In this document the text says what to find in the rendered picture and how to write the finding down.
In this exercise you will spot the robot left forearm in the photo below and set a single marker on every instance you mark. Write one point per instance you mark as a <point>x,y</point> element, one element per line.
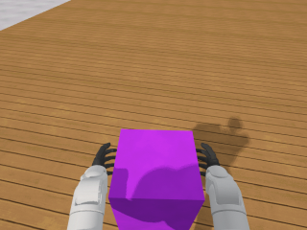
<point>89,200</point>

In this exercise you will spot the carton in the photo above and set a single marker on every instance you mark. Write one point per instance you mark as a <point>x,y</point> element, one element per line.
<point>156,180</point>

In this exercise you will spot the right robot hand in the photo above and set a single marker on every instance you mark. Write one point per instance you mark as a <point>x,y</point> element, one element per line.
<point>210,159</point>

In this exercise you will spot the robot right forearm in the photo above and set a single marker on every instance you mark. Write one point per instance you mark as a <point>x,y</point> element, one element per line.
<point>226,202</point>

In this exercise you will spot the left robot hand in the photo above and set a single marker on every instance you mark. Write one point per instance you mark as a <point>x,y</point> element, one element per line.
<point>100,158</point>

